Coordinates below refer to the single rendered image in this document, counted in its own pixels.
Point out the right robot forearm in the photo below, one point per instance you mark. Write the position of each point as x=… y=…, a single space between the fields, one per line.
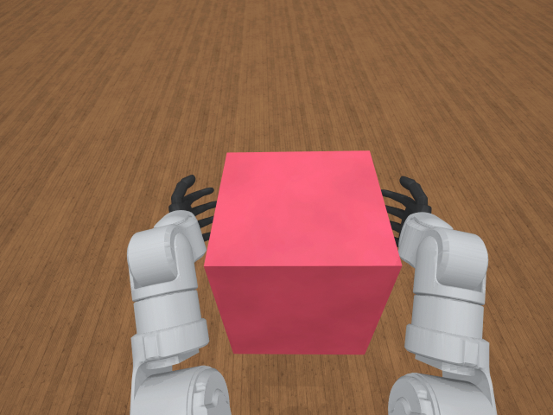
x=450 y=287

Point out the robot right hand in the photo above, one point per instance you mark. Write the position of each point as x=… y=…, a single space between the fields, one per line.
x=419 y=205

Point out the robot right upper arm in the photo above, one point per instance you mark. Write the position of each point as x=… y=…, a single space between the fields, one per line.
x=423 y=394

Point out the robot left hand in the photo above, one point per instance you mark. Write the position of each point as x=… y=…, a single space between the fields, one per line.
x=181 y=202

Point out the left robot forearm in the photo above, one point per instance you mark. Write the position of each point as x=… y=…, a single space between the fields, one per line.
x=163 y=288

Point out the carton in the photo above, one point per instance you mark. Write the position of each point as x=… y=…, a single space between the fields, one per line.
x=301 y=257

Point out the robot left upper arm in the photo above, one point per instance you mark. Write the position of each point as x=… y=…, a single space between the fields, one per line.
x=198 y=390

